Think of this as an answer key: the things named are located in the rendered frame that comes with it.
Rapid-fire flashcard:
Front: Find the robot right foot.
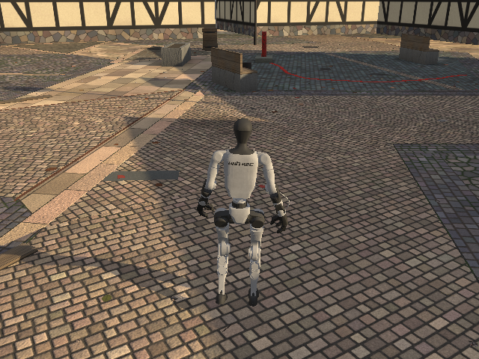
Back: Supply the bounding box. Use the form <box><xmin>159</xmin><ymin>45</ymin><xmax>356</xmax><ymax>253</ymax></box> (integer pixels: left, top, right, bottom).
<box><xmin>248</xmin><ymin>288</ymin><xmax>259</xmax><ymax>307</ymax></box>

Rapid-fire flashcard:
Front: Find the robot left hand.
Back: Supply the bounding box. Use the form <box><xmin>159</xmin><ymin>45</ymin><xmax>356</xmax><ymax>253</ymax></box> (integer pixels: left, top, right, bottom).
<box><xmin>197</xmin><ymin>203</ymin><xmax>214</xmax><ymax>218</ymax></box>

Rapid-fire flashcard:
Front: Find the right robot upper arm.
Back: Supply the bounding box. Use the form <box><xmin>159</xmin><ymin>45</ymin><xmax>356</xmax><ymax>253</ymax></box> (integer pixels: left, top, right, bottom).
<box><xmin>257</xmin><ymin>152</ymin><xmax>277</xmax><ymax>194</ymax></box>

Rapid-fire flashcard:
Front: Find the robot head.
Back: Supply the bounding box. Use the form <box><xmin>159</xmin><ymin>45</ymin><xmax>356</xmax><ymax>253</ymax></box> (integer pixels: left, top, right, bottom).
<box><xmin>229</xmin><ymin>118</ymin><xmax>254</xmax><ymax>155</ymax></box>

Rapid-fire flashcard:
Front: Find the robot right hand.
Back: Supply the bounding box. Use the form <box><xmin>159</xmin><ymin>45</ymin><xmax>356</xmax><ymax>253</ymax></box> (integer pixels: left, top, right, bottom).
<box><xmin>270</xmin><ymin>214</ymin><xmax>288</xmax><ymax>233</ymax></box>

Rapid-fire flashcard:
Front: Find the robot right forearm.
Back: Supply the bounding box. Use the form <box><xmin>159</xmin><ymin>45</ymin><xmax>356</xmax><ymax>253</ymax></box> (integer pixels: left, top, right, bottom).
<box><xmin>270</xmin><ymin>182</ymin><xmax>286</xmax><ymax>217</ymax></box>

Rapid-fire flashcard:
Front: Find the left robot upper arm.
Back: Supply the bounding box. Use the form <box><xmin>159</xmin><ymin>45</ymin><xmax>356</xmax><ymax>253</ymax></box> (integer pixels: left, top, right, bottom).
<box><xmin>204</xmin><ymin>150</ymin><xmax>226</xmax><ymax>191</ymax></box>

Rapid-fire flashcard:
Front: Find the robot left forearm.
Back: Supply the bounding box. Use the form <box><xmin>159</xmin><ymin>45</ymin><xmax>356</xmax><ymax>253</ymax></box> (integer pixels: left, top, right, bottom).
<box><xmin>198</xmin><ymin>179</ymin><xmax>212</xmax><ymax>206</ymax></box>

